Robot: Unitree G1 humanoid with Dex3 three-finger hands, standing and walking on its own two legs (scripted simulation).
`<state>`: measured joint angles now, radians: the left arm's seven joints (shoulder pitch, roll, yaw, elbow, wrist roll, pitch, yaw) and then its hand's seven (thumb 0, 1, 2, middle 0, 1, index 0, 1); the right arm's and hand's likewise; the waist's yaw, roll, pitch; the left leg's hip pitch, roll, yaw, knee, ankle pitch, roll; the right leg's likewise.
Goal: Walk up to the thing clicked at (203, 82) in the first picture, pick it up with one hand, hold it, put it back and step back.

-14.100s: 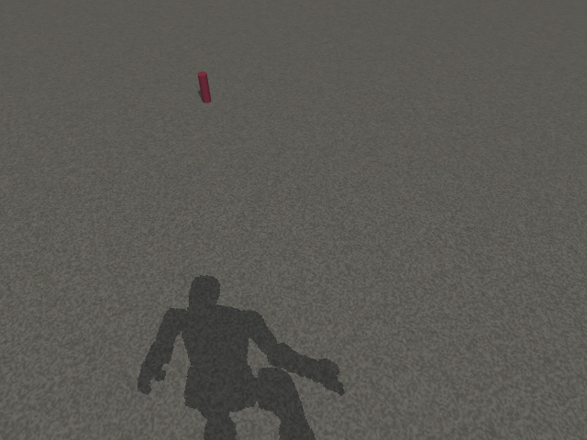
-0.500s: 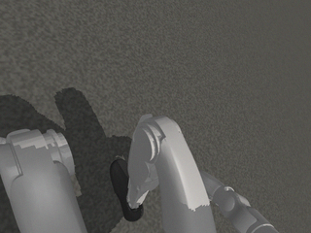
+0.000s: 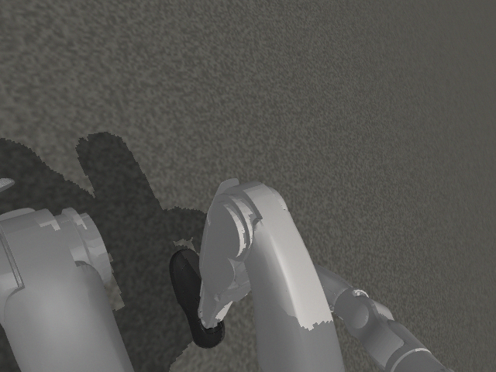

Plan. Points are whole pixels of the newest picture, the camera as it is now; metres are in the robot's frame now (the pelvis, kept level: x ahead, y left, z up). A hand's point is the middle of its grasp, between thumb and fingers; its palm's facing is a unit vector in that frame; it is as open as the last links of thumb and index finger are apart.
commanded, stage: close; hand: left
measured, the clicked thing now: out of the picture +0.41 +0.27 -0.19
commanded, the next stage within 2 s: settle in 0.38 s
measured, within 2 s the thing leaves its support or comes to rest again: leaves its support in 0.66 s
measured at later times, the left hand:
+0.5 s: hand out of the picture +0.42 +0.26 -0.17, palm faces +0.26 -0.97 +0.01, open 7.5 cm
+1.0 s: hand out of the picture +0.41 +0.29 -0.11, palm faces +0.25 -0.97 -0.01, open 7.5 cm
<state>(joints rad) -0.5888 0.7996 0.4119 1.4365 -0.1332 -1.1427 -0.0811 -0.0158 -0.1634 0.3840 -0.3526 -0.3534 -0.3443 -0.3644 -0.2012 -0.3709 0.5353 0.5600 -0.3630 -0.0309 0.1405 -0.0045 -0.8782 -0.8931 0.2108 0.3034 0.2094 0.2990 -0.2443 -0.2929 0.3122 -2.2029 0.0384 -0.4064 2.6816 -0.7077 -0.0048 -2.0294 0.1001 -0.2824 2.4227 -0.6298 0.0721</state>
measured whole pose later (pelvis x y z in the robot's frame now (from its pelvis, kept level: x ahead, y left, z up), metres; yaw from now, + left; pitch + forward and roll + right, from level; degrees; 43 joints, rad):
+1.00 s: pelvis +0.00 +0.00 +0.01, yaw +1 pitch +14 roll -16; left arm -0.56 0.71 0.35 1.13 -0.13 -0.95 -0.09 0.03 -0.05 1.10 -0.91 -1.05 -0.84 -1.07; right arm -0.11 -0.35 0.42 0.57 -0.29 0.02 0.15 0.00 -0.88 -0.90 0.21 0.30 0.21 0.30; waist -0.20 -0.21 0.21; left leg -2.22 0.04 -0.35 2.62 -0.69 0.00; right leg -2.06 0.08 -0.25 2.39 -0.64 0.05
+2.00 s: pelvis +0.03 -0.02 +0.08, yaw +10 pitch +31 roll -6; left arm -0.53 0.40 0.36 0.76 -0.19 -0.57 -0.27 0.03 -0.05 1.10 -0.92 -1.04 -0.85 -1.06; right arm 0.05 -0.30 0.06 0.64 -0.06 0.04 0.06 0.00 -0.90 -0.89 0.21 0.30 0.21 0.30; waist -0.09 -0.02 -0.09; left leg -2.19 0.05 -0.13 2.33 -0.69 -0.02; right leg -2.11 0.02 -0.09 2.28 -0.70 0.00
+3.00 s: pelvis +0.03 -0.02 +0.17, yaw +13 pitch +32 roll -4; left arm -0.41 0.33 0.29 0.53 -0.21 -0.41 -0.29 0.02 -0.05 1.10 -0.93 -1.04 -0.85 -1.06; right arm 0.11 -0.27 0.00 0.62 0.02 0.00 0.00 0.00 -0.91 -0.89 0.21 0.30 0.21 0.30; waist -0.05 0.02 -0.18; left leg -1.94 0.05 -0.07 2.03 -0.66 -0.01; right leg -1.88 0.00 -0.05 2.00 -0.69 0.00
